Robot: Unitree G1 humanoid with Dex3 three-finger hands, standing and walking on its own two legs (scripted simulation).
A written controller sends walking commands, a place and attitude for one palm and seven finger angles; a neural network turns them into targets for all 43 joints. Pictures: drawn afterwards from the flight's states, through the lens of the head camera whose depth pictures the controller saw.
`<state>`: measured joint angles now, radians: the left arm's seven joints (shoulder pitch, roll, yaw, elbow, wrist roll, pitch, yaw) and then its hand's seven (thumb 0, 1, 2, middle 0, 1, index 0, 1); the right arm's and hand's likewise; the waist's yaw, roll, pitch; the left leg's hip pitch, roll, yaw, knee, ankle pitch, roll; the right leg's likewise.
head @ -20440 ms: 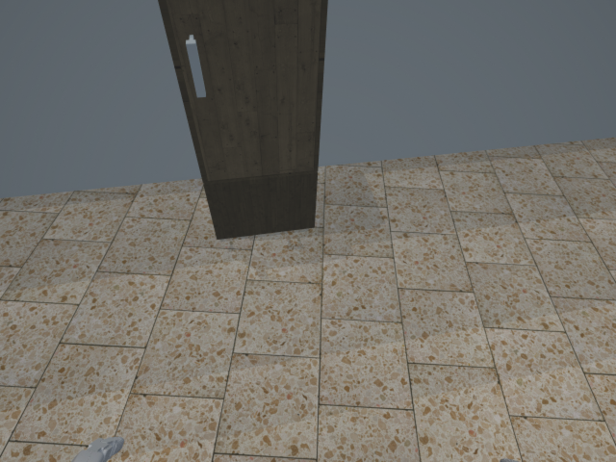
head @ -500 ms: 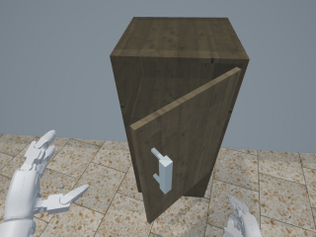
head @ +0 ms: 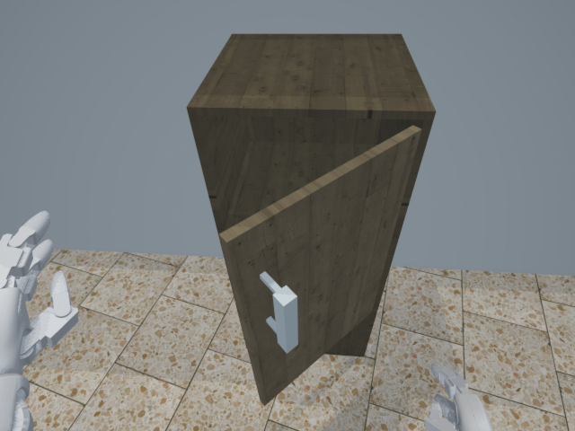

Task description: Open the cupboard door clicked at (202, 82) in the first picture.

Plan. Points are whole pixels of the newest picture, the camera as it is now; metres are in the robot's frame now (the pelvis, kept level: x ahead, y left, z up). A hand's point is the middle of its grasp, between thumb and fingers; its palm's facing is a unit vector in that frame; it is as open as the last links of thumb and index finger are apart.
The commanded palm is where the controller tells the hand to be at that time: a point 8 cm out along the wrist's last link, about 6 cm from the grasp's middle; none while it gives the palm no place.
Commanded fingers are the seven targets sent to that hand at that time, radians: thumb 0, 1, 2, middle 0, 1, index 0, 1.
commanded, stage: draw the hand back to the body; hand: left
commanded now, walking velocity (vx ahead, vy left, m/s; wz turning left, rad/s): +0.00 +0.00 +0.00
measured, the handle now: (277, 312) +0.29 +0.06 +0.00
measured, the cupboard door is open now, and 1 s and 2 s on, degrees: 44 44 44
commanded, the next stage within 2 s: step back with the hand held close in 0.16 s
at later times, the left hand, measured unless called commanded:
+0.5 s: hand (91, 320) +0.18 +0.24 +0.15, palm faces +0.40 -0.80 -0.46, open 7.4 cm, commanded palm +0.12 +0.28 +0.17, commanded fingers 0.00 0.90 0.90 -0.20 -0.30 -0.20 -0.30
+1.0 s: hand (3, 384) +0.11 +0.29 +0.14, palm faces +0.41 -0.78 -0.47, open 7.4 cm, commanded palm +0.05 +0.33 +0.17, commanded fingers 0.00 0.90 0.90 -0.20 -0.30 -0.20 -0.30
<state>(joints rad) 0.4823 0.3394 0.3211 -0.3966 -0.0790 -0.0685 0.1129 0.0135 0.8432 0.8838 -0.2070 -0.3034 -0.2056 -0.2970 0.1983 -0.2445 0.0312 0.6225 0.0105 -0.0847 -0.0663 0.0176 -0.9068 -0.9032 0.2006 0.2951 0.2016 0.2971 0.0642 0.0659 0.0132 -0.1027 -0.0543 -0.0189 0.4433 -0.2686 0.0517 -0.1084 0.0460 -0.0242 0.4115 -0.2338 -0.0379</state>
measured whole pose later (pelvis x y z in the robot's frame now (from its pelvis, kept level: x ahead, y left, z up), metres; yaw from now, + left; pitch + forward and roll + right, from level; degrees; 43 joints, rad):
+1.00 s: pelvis -0.09 +0.02 -0.01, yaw +1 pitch -1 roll -3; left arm 0.56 0.42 0.40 -0.52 -0.01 -0.19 0.16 0.02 0.88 0.90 -0.22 -0.30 -0.21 -0.30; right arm 0.22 -0.22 0.01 0.57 0.00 -0.03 -0.09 0.02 -0.91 -0.90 0.20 0.30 0.20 0.30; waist 0.00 0.01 0.04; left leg -0.38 -0.04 -0.01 0.59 -0.20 0.09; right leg -0.36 0.06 -0.01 0.59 -0.22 0.00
